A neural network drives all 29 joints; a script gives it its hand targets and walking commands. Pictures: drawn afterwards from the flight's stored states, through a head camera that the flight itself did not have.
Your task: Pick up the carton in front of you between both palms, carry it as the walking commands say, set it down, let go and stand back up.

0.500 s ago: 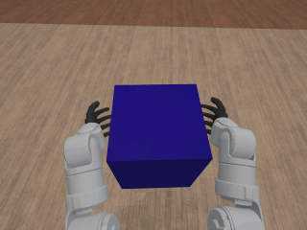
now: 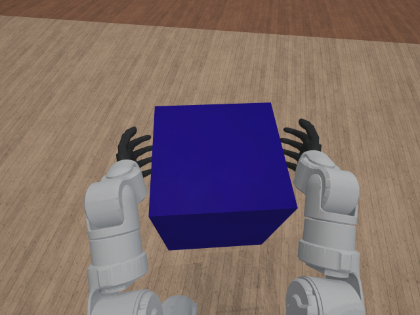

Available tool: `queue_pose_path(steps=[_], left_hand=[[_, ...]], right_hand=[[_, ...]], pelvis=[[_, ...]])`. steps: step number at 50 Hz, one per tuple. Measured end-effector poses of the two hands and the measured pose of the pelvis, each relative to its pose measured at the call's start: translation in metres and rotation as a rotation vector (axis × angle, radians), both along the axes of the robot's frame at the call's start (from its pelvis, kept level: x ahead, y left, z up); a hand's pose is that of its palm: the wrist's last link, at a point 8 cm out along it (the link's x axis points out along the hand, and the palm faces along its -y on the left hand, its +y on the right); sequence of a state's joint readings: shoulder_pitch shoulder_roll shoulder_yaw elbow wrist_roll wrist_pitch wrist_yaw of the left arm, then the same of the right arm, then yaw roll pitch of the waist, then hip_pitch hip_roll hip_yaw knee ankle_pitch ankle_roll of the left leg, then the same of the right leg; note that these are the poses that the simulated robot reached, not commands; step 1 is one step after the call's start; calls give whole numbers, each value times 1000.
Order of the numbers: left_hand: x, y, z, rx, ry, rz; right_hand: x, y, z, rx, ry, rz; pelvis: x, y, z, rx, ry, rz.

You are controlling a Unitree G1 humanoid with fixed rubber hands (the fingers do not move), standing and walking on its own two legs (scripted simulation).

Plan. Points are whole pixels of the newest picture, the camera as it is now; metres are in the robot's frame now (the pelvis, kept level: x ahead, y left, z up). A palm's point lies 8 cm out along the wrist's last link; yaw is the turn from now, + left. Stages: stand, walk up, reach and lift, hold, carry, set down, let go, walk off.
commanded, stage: carry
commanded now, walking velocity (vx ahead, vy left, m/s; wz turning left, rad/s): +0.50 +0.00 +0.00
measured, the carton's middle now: (214, 183) +0.35 +0.03 +0.05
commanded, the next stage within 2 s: none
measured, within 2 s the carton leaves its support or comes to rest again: neither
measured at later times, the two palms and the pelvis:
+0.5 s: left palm (169, 51) +0.65 +0.16 +0.17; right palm (298, 52) +0.63 -0.14 +0.19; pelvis +0.30 +0.03 +0.05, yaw -1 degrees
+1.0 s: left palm out of the picture +0.95 +0.17 +0.23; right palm out of the picture +0.95 -0.13 +0.22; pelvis +0.61 +0.02 +0.07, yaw +0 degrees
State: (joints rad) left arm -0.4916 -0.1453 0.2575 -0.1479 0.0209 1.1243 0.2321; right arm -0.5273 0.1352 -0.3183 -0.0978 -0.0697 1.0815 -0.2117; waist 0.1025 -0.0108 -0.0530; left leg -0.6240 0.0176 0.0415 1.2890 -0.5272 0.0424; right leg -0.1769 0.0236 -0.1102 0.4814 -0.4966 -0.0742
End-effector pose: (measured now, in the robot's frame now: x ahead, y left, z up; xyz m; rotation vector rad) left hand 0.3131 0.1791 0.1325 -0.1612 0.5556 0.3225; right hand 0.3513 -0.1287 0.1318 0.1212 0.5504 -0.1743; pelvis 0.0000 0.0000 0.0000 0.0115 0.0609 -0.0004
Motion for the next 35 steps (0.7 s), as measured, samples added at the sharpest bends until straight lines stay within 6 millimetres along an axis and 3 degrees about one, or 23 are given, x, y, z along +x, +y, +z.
queue_pose_path(steps=[6, 10, 15, 19, 28, 32, 35], left_hand=[[86, 4, 18, 13, -63, -23], [158, -4, 11, 2, -66, -106], [227, -20, 0, 2, 40, -172], [270, -26, 9, -22, 41, -173], [374, -11, 55, 5, -77, -100], [424, -13, 62, 7, -74, -72], [449, -14, 61, -2, -32, -40]], right_hand=[[74, 4, 6, -3, -48, -32], [120, -3, 1, -8, -33, -82], [151, -17, 2, 29, 42, -147], [189, -24, 18, 28, 40, -180], [325, -11, 67, 9, -87, -66], [390, -12, 64, -25, -83, -27], [431, -12, 54, -54, -5, 1]], pelvis=[[72, 11, 0, 14, 14, -10], [130, 27, -6, 34, -8, -19], [183, 39, 17, 11, -2, -17], [224, 40, 34, -9, 6, -23], [341, 18, 46, -22, 31, -9], [401, 1, 39, -52, 12, 16], [434, -7, 47, -47, 10, 14]])
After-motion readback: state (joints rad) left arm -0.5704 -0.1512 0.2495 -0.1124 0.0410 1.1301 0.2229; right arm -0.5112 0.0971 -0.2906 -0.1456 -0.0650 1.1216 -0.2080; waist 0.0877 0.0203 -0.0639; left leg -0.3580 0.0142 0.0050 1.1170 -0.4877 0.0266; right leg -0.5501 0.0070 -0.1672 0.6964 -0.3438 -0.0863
